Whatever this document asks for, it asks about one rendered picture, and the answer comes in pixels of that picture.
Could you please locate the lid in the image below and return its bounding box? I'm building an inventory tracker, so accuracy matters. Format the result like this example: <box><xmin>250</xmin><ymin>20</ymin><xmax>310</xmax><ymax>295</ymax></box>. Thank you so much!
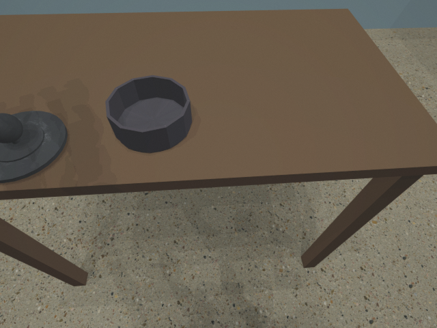
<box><xmin>0</xmin><ymin>111</ymin><xmax>68</xmax><ymax>183</ymax></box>

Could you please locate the knob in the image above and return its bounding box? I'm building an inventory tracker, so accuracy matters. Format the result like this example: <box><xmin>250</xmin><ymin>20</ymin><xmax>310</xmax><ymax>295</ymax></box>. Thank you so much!
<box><xmin>0</xmin><ymin>113</ymin><xmax>23</xmax><ymax>144</ymax></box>

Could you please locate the table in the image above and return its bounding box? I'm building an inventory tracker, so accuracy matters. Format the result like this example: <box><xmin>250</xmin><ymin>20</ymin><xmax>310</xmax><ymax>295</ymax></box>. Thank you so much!
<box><xmin>0</xmin><ymin>9</ymin><xmax>437</xmax><ymax>286</ymax></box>

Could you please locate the pot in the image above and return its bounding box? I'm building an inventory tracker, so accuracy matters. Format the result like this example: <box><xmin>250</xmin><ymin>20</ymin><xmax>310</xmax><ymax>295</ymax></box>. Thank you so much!
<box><xmin>105</xmin><ymin>75</ymin><xmax>192</xmax><ymax>153</ymax></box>

